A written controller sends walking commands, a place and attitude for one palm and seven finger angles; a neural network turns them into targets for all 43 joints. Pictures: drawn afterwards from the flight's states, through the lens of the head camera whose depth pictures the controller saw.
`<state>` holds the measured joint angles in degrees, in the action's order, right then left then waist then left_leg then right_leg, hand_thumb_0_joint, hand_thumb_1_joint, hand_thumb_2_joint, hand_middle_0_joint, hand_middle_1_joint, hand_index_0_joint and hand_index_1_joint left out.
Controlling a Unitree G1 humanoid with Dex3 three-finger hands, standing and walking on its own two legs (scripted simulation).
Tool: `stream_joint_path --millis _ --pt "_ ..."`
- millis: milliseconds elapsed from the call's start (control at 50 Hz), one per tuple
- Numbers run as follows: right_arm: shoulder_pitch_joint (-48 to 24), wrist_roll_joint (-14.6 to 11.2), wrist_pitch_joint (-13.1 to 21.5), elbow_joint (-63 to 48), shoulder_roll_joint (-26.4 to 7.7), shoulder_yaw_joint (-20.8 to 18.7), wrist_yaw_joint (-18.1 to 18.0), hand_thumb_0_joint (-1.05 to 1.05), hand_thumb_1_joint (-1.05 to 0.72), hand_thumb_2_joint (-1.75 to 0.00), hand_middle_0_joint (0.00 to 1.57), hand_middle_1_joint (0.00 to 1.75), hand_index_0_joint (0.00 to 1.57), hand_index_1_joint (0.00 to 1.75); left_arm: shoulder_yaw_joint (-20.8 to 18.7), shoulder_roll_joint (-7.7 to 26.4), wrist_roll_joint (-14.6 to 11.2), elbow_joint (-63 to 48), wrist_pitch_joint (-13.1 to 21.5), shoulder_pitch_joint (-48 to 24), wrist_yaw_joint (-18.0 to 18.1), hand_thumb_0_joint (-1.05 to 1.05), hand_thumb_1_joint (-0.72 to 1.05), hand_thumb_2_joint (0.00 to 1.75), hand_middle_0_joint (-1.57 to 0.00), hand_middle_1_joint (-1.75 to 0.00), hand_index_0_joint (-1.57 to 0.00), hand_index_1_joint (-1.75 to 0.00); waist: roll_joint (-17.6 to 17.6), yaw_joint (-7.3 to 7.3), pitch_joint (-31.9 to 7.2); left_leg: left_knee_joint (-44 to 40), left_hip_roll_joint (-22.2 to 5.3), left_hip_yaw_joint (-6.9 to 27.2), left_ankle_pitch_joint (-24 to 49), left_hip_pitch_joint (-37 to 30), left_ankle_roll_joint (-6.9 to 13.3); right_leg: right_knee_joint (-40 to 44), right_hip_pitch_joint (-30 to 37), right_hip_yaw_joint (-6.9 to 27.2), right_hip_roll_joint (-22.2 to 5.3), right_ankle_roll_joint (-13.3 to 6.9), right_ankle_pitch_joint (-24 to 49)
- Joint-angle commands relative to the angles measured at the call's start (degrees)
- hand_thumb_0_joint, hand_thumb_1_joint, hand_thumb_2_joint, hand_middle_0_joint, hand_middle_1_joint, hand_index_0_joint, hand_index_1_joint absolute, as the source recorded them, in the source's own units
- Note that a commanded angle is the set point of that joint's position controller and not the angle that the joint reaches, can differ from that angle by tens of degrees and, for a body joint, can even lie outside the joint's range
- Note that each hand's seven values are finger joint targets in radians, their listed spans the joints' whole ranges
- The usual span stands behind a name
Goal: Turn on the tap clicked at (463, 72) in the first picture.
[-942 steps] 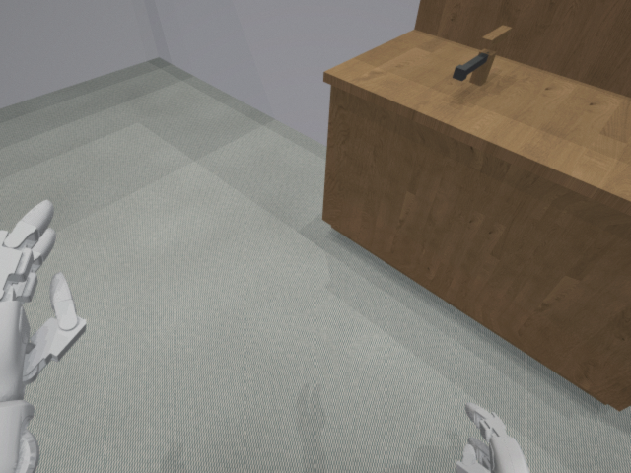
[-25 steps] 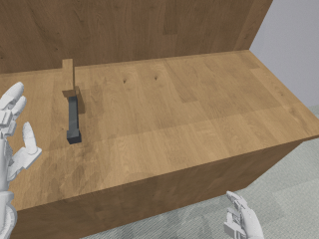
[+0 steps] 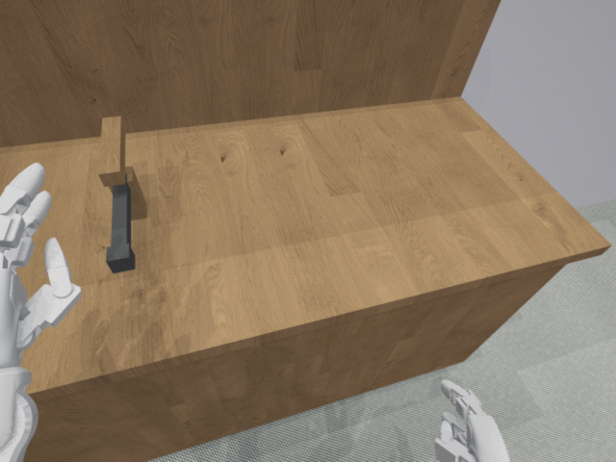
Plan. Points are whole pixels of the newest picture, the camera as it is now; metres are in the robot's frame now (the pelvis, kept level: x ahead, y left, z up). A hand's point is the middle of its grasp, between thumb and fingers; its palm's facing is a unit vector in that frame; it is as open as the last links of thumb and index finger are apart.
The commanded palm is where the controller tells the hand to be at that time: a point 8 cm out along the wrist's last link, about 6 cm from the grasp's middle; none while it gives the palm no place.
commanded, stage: shuffle to correct the standing spot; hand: left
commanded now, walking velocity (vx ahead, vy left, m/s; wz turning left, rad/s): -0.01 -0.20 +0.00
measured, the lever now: (121, 258) +0.34 +0.29 +0.05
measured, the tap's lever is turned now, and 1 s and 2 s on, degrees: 0 0 0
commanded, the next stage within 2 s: come to a stop and stand still in 0.30 s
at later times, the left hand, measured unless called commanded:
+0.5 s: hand (163, 291) +0.23 +0.17 +0.16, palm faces +0.34 -0.86 -0.38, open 7.4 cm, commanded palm +0.17 +0.21 +0.17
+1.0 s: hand (74, 259) +0.24 +0.25 +0.19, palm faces +0.49 -0.77 -0.41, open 7.4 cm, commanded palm +0.15 +0.24 +0.17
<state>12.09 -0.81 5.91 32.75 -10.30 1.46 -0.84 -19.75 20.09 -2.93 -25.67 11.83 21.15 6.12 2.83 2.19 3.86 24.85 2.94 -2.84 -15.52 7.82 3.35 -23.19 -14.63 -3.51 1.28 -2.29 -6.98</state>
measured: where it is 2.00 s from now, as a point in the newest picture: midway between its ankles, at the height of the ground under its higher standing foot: outside the picture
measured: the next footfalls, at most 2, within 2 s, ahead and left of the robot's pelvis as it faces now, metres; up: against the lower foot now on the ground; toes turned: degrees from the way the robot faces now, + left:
none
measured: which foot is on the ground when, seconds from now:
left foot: down 0.00-1.00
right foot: down 0.00-1.00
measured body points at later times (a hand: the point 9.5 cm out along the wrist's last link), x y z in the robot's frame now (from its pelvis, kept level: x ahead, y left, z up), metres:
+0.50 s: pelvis +0.01 -0.07 -0.01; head +0.04 -0.06 +0.44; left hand +0.21 +0.22 +0.18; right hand +0.18 -0.31 -0.08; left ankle -0.02 +0.07 -0.74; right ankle +0.06 -0.09 -0.74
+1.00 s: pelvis -0.01 -0.04 +0.00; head +0.02 -0.04 +0.45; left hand +0.21 +0.29 +0.21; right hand +0.18 -0.25 -0.08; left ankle -0.02 +0.07 -0.74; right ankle +0.06 -0.10 -0.74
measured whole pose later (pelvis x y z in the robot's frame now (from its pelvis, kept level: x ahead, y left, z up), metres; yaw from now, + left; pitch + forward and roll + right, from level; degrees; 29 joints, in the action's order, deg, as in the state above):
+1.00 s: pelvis -0.01 -0.04 +0.00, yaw +0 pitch -1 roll +0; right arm 11.3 -1.4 6.9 32.9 -11.8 1.3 -0.6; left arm -24.8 26.8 -3.1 -16.0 12.8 11.6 5.8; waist 0.6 3.7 4.0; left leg 25.1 -0.1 -1.3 -14.8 9.5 0.2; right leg -20.7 -15.1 -4.8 4.3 -1.6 -5.6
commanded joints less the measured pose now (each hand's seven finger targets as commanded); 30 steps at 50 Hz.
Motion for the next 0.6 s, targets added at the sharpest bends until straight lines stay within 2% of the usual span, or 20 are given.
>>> stream_joint_path --millis 0,40,60,140,160,180,220,240,260,320,340,360,380,420,440,460,520,540,560,580 --pt "-5.4 -0.2 2.8 -9.9 -8.0 -4.0 -0.2 0.0 -0.9 -0.9 0.2 0.3 0.2 0.3 -5.4 9.5 -0.6 -13.5 3.4 -3.8 0.4 0.0 0.9 0.9 -0.2 -0.3 -0.2 -0.3 -6.3 -0.66 -8.1 -7.3 -10.7 8.4 8.0 9.3 -4.0 -0.8 11.7 5.4 -3.4 1.1 4.4" --pt "-6.1 -0.5 2.6 -9.9 -7.6 -3.8 -0.1 0.0 -0.9 -0.9 0.2 0.3 0.2 0.3 -6.9 10.6 -0.8 -13.6 3.1 -2.1 0.5 0.0 0.9 0.9 -0.2 -0.3 -0.2 -0.3 -5.8 -0.83 -8.1 -6.5 -10.7 8.0 7.8 8.9 -3.8 -0.2 10.9 5.4 -3.4 1.1 4.6" --pt "-5.3 -0.2 2.5 -9.8 -7.9 -3.9 -0.1 0.0 -0.9 -0.9 0.2 0.3 0.2 0.3 -5.5 9.0 -1.1 -13.0 3.0 -1.9 0.2 0.0 0.9 0.9 -0.2 -0.3 -0.2 -0.3 -5.4 -1.08 -8.4 -5.9 -10.2 7.7 7.6 8.9 -3.5 0.2 10.4 5.7 -3.3 1.0 4.7" --pt "-5.9 -0.5 2.8 -10.0 -7.9 -4.1 -0.2 0.0 -0.9 -0.9 0.2 0.3 0.2 0.3 -7.3 11.0 -1.4 -15.0 2.7 -1.4 0.2 0.0 0.9 0.9 -0.2 -0.3 -0.2 -0.3 -6.0 -1.07 -8.5 -4.6 -10.4 7.1 4.5 8.0 -2.5 1.1 8.4 7.3 -3.9 0.9 3.2" --pt "-5.2 -0.1 2.6 -9.7 -8.1 -4.1 -0.3 0.0 -0.9 -0.9 0.2 0.3 0.2 0.3 -6.3 9.9 -1.5 -14.3 2.8 -1.7 0.1 0.0 0.9 0.9 -0.2 -0.3 -0.2 -0.3 -6.2 -1.27 -8.8 -4.3 -10.0 7.0 4.1 8.7 -2.3 1.4 8.6 7.2 -3.7 0.9 2.7" --pt "-4.9 -0.1 2.9 -9.9 -8.4 -4.7 -0.3 0.0 -0.9 -0.9 0.2 0.3 0.2 0.3 -7.0 10.7 -1.5 -15.0 2.8 -1.8 0.1 0.0 0.9 0.9 -0.2 -0.3 -0.2 -0.3 -6.3 -1.06 -9.2 -3.6 -10.2 7.2 4.9 7.9 -2.2 1.2 8.6 7.8 -3.9 0.7 3.7" --pt "-4.7 -0.1 3.0 -10.1 -8.5 -4.8 -0.4 0.0 -0.9 -0.9 0.2 0.3 0.2 0.3 -7.5 11.1 -1.6 -14.8 2.6 -0.8 0.0 0.0 0.9 0.9 -0.2 -0.3 -0.2 -0.3 -5.2 -0.99 -9.8 -2.3 -10.2 6.7 4.0 7.7 -1.9 1.7 8.4 8.6 -4.7 0.7 3.5" --pt "-5.7 -0.5 3.0 -9.9 -8.2 -4.6 -0.4 0.0 -0.9 -0.9 0.2 0.3 0.2 0.3 -7.8 11.6 -1.8 -16.1 2.3 -0.5 0.2 0.0 0.9 0.9 -0.2 -0.3 -0.2 -0.3 -5.3 -1.2 -10.0 -1.5 -9.7 6.1 4.7 6.2 -2.0 2.4 7.2 8.9 -4.7 0.6 3.9" --pt "-4.8 0.0 2.9 -9.6 -8.3 -4.6 -0.5 0.0 -0.9 -0.9 0.2 0.3 0.2 0.3 -6.8 10.5 -1.9 -15.4 2.4 -0.7 0.1 0.0 0.9 0.9 -0.2 -0.3 -0.2 -0.3 -4.1 -1.5 -10.4 -0.7 -9.2 5.9 4.4 6.7 -2.0 2.7 7.4 8.9 -5.0 0.5 3.4" --pt "-3.9 -0.2 2.8 -9.8 -8.8 -5.4 -0.7 0.0 -0.9 -0.9 0.2 0.3 0.2 0.3 -7.6 11.3 -2.1 -15.8 2.0 0.4 0.1 0.0 0.9 0.9 -0.2 -0.3 -0.2 -0.3 -3.2 -1.4 -10.7 1.9 -8.0 4.7 0.8 5.7 -1.8 5.2 5.3 11.7 -6.6 0.5 -0.5" --pt "-4.9 -0.5 2.7 -9.5 -8.5 -5.1 -0.7 0.0 -0.9 -0.9 0.2 0.3 0.2 0.3 -8.3 12.0 -2.2 -16.9 1.6 1.1 0.4 0.0 0.9 0.9 -0.2 -0.3 -0.2 -0.3 -3.3 -1.6 -10.6 2.3 -7.9 4.3 1.7 4.3 -1.8 5.8 3.7 11.8 -6.8 0.5 -0.2" --pt "-4.0 -0.1 2.6 -9.3 -8.5 -5.0 -0.8 0.0 -0.9 -0.9 0.2 0.3 0.2 0.3 -7.5 10.9 -2.3 -16.0 1.7 1.3 0.4 0.0 0.9 0.9 -0.2 -0.3 -0.2 -0.3 -2.0 -1.87 -11.2 3.0 -7.5 3.8 1.6 4.9 -1.8 5.9 4.4 11.3 -7.2 0.7 -0.8" --pt "-3.9 -0.1 2.6 -9.5 -8.8 -5.5 -0.8 0.0 -0.9 -0.9 0.2 0.3 0.2 0.3 -8.5 12.1 -2.4 -16.7 1.6 1.3 0.5 0.0 0.9 0.9 -0.2 -0.3 -0.2 -0.3 -2.6 -1.65 -11.5 3.4 -7.4 3.8 1.7 4.9 -1.8 6.1 4.6 11.9 -7.5 0.8 0.1" --pt "-3.8 -0.5 2.4 -9.6 -8.6 -5.2 -0.9 0.0 -0.9 -0.9 0.2 0.3 0.2 0.3 -8.7 11.8 -2.3 -15.8 1.5 3.3 0.9 0.0 0.9 0.9 -0.2 -0.3 -0.2 -0.3 -2.3 -1.58 -12.4 4.7 -6.3 3.0 0.3 5.7 -1.7 8.1 6.5 13.7 -9.0 2.5 -1.4" --pt "-5.2 -1.1 2.3 -9.2 -8.4 -4.6 -0.9 0.0 -0.9 -0.9 0.2 0.3 0.2 0.3 -9.0 12.2 -2.2 -16.8 1.2 4.1 1.6 0.0 0.9 0.9 -0.2 -0.3 -0.2 -0.3 -3.5 -1.61 -12.3 4.9 -5.9 3.2 0.7 5.2 -1.6 9.5 6.5 14.6 -9.7 2.9 -1.7" --pt "-4.7 -0.8 2.0 -8.9 -8.1 -4.1 -0.8 0.0 -0.9 -0.9 0.2 0.3 0.2 0.3 -7.8 10.8 -2.2 -15.3 1.4 4.7 2.0 0.0 0.9 0.9 -0.2 -0.3 -0.2 -0.3 -2.6 -1.83 -12.3 5.2 -5.3 3.1 0.2 6.2 -1.5 10.9 7.4 14.8 -10.4 3.6 -3.9" --pt "-4.5 -1.0 1.6 -8.8 -8.3 -3.9 -1.1 0.0 -0.9 -0.9 0.2 0.3 0.2 0.3 -8.1 11.3 -1.8 -15.1 1.0 6.5 2.8 0.0 0.9 0.9 -0.2 -0.3 -0.2 -0.3 -1.2 -1.34 -11.8 4.8 -4.7 3.6 -0.2 7.5 -1.5 13.9 9.2 16.6 -11.6 5.6 -5.5" --pt "-5.8 -1.2 1.3 -8.1 -8.4 -3.5 -1.3 0.0 -0.9 -0.9 0.2 0.3 0.2 0.3 -8.5 12.1 -1.4 -15.4 0.8 7.0 3.2 0.0 0.9 0.9 -0.2 -0.3 -0.2 -0.3 -2.6 -1.26 -11.2 3.1 -5.2 4.2 1.0 7.1 -1.3 13.9 9.3 15.5 -11.5 5.8 -4.5" --pt "-5.3 -0.7 0.9 -8.0 -8.3 -3.1 -1.4 0.0 -0.9 -0.9 0.2 0.3 0.2 0.3 -7.2 10.7 -1.3 -14.0 0.8 6.6 3.1 0.0 0.9 0.9 -0.2 -0.3 -0.2 -0.3 -1.7 -1.35 -11.6 2.0 -5.2 4.4 1.3 7.0 -1.1 13.7 10.2 14.2 -10.8 6.4 -5.4" --pt "-5.4 -0.9 0.9 -8.3 -8.6 -3.4 -1.5 0.0 -0.9 -0.9 0.2 0.3 0.2 0.3 -7.2 11.2 -1.2 -14.5 0.8 5.7 3.2 0.0 0.9 0.9 -0.2 -0.3 -0.2 -0.3 -1.8 -1.1 -11.5 1.5 -5.2 4.5 1.8 7.0 -1.1 14.0 10.7 14.3 -10.4 7.0 -5.1"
